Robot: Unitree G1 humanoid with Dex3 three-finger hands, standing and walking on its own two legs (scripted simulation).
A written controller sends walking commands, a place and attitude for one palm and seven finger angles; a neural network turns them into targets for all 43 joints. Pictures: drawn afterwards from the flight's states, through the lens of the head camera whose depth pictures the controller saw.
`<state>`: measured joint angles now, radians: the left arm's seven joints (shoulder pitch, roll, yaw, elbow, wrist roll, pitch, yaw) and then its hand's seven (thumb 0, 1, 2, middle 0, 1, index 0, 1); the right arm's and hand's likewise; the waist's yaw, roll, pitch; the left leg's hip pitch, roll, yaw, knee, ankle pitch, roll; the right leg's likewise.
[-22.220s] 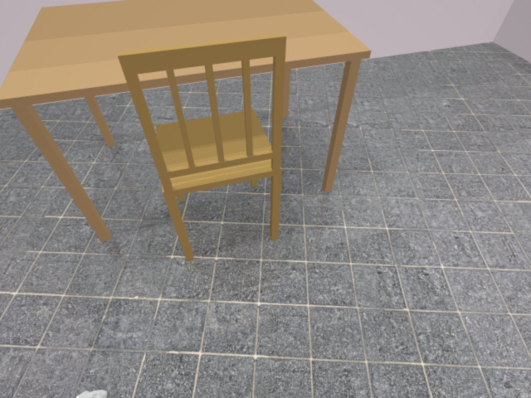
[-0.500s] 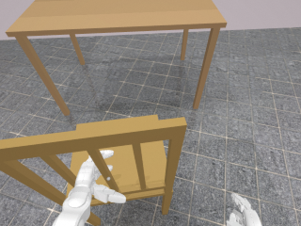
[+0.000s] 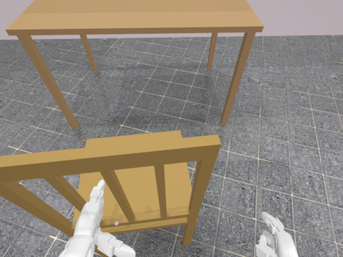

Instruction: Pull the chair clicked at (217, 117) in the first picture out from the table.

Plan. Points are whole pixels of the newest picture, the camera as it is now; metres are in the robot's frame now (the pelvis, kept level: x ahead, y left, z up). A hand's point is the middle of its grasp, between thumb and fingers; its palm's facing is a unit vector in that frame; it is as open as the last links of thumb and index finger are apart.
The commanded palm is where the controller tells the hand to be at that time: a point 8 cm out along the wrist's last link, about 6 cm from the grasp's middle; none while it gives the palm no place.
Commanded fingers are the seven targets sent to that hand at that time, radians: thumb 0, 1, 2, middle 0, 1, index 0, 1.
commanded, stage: draw the fingers out of the gap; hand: left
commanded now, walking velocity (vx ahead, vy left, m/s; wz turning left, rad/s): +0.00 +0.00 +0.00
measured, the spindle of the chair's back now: (121, 199) +0.27 +0.13 -0.03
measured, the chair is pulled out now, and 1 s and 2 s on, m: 0.60 0.60 0.60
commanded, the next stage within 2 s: draw the hand back to the body in 0.58 s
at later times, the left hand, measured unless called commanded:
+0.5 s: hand out of the picture +0.14 +0.13 -0.03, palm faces +0.00 -0.99 -0.15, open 17.5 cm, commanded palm +0.11 +0.18 +0.00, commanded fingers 0.00 -0.55 0.20 0.00 0.00 0.00 0.00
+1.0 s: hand out of the picture +0.14 +0.15 +0.04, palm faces +0.06 -1.00 -0.04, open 17.5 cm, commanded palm +0.09 +0.21 +0.06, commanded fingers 0.00 -0.55 0.20 0.00 0.00 0.00 0.00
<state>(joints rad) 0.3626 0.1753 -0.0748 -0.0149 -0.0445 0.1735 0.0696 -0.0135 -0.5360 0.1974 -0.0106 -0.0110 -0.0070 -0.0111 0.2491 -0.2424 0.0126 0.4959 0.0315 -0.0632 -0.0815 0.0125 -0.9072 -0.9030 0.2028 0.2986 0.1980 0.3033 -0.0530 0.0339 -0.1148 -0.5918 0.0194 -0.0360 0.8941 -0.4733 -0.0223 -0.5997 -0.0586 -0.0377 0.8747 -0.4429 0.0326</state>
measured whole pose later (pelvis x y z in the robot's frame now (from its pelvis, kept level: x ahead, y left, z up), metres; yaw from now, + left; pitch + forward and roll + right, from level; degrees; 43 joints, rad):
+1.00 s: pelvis -0.02 +0.00 -0.04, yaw +0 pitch +13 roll -2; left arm 0.78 0.18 -0.02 -0.40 -0.17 -0.35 -0.07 -0.01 -0.54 0.20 0.00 0.00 0.00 0.00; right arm 0.20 -0.18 -0.04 0.50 0.06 -0.11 -0.06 0.01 -0.91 -0.90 0.20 0.30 0.20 0.30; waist 0.01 0.04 -0.17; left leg -0.82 0.03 -0.07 1.17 -0.57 -0.03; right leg -0.81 -0.05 -0.06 1.12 -0.53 0.03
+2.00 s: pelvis +0.01 -0.02 +0.04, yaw +2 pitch -4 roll +0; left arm 0.61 0.45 0.18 -0.37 -0.07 0.18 0.14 0.01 0.75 0.82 -0.19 -0.27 -0.46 -0.36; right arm 0.18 -0.24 0.05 0.66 0.03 -0.22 -0.11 0.01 -0.91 -0.90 0.20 0.30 0.20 0.30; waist 0.08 0.09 0.05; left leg -0.12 0.04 -0.07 0.53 -0.34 -0.05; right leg -0.13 -0.04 -0.09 0.55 -0.34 0.00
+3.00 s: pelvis -0.07 +0.00 +0.03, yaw +0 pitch -1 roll -1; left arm 0.53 0.45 0.49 -0.53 -0.05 -0.16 0.20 0.01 0.89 0.89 -0.21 -0.30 -0.24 -0.31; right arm 0.16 -0.21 -0.01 0.62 0.03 -0.09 -0.09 0.01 -0.91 -0.90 0.20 0.30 0.20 0.30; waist 0.02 0.05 0.02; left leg -0.38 0.04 -0.04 0.64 -0.32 -0.02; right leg -0.35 -0.03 -0.06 0.54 -0.18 0.02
